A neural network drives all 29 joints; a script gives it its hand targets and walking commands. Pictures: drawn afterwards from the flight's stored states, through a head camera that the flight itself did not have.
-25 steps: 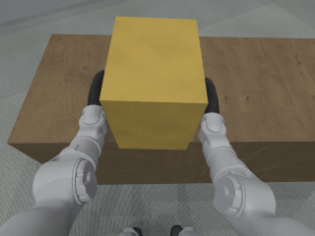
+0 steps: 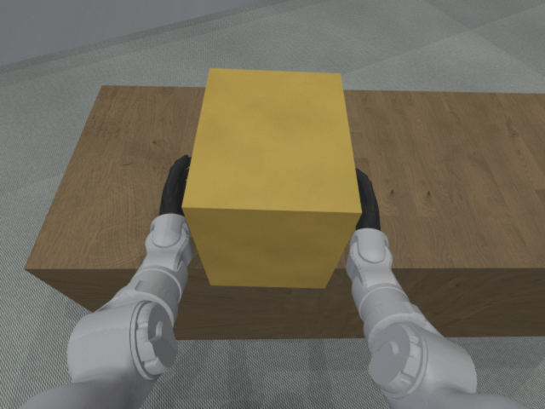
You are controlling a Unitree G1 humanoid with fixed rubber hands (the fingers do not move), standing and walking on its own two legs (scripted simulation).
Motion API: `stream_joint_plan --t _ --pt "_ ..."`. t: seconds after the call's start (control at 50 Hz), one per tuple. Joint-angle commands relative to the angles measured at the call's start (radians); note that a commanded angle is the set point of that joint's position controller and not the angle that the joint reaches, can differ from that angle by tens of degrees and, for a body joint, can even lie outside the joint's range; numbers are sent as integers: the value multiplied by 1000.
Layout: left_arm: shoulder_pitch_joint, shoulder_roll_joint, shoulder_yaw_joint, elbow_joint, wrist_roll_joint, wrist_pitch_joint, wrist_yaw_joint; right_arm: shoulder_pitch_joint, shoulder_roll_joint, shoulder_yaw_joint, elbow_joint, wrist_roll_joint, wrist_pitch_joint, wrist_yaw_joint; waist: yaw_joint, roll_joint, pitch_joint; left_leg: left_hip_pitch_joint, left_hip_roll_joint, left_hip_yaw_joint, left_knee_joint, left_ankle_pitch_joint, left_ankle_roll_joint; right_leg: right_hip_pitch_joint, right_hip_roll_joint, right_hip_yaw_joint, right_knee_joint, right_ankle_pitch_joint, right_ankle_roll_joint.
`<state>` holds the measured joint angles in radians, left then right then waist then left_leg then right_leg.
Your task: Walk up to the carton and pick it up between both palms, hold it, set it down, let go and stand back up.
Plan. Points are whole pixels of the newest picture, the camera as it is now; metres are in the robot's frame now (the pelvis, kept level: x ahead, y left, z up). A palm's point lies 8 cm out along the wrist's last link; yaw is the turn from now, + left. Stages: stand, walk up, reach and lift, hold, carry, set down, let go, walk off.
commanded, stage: reach and lift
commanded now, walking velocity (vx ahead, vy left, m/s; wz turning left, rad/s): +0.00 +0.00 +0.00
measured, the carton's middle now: (271, 186) +0.46 +0.01 +0.01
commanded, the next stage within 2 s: none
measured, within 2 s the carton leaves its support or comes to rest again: leaves its support in 1.72 s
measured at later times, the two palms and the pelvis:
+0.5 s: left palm (175, 207) +0.41 +0.16 +0.02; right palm (365, 220) +0.39 -0.13 +0.01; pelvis +0.00 -0.01 +0.00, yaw +1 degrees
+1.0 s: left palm (175, 207) +0.41 +0.16 +0.02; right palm (365, 220) +0.39 -0.13 +0.01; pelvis +0.00 -0.01 +0.01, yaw +0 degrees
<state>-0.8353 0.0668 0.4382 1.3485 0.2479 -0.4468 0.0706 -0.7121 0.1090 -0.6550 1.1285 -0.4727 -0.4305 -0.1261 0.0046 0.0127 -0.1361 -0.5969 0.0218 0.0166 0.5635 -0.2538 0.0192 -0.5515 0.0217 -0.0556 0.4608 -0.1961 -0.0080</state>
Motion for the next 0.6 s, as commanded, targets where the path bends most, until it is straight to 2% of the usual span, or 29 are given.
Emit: stream_joint_plan --t 0.0,0.02,0.08,0.12,0.18,0.22,0.24,0.26,0.32,0.36,0.38,0.42,0.46,0.48,0.54,0.58 --pt "-533 -508 -172 -55 88 -30 -128 -558 549 299 24 -100 -27 177 -1 36 -606 266 2 68 -39 414 -71 374 4 -41 11 350 5" --pt "-540 -519 -181 -71 91 -28 -129 -554 559 298 28 -98 -27 176 -7 48 -596 275 1 66 -48 423 -74 382 4 -38 7 358 -1" --pt "-515 -534 -186 -62 92 -18 -131 -550 561 309 32 -87 -32 172 4 63 -591 298 4 61 -42 468 -82 365 4 -39 5 378 -2" --pt "-511 -547 -202 -72 97 -20 -129 -540 563 311 11 -88 -39 169 -13 55 -617 324 7 57 -41 488 -86 360 10 -49 -6 379 -2" --pt "-528 -539 -201 -92 104 -27 -120 -537 565 312 31 -90 -46 169 1 81 -628 324 8 61 -37 497 -90 347 4 -44 -9 343 -10" --pt "-521 -546 -204 -89 98 -26 -122 -538 562 305 9 -105 -47 165 -4 70 -642 303 5 63 -43 481 -83 355 4 -44 -11 365 -4" --pt "-523 -539 -197 -82 105 -26 -121 -540 577 315 6 -101 -46 167 8 65 -633 288 3 64 -49 451 -83 376 -3 -39 -9 361 -4" --pt "-524 -549 -203 -80 93 -28 -126 -568 575 314 -11 -105 -49 166 -2 54 -649 268 -3 69 -56 436 -79 393 -1 -41 -11 367 1" --pt "-527 -528 -189 -75 89 -26 -135 -541 566 309 35 -106 -42 163 -12 32 -589 274 2 61 -77 409 -73 411 -5 -41 -17 376 -3" --pt "-527 -537 -181 -73 97 -25 -140 -543 568 301 32 -113 -47 159 -12 38 -599 247 0 69 -81 402 -68 430 -10 -36 -18 395 4" --pt "-515 -531 -177 -59 106 -23 -140 -533 580 307 25 -111 -49 160 1 40 -606 244 -1 63 -90 411 -69 433 -7 -42 -14 396 8" --pt "-522 -541 -187 -88 104 -23 -134 -536 568 312 16 -102 -50 158 -13 54 -616 244 -2 63 -84 411 -72 440 -8 -38 -16 395 2" --pt "-543 -528 -192 -92 98 -26 -132 -539 583 311 13 -97 -50 157 1 54 -615 238 -1 65 -88 383 -68 433 -10 -38 -19 365 4" --pt "-530 -538 -186 -68 106 -19 -131 -540 575 305 13 -103 -48 155 -4 65 -590 236 0 60 -91 378 -73 424 -14 -35 -26 355 0" --pt "-509 -541 -178 -64 107 -16 -131 -555 572 321 -1 -101 -54 156 5 48 -619 249 5 55 -90 416 -63 414 -9 -38 -23 391 4" --pt "-519 -536 -191 -78 109 -16 -127 -545 574 321 11 -101 -52 156 12 56 -616 260 7 60 -95 418 -71 419 -8 -43 -31 370 2"
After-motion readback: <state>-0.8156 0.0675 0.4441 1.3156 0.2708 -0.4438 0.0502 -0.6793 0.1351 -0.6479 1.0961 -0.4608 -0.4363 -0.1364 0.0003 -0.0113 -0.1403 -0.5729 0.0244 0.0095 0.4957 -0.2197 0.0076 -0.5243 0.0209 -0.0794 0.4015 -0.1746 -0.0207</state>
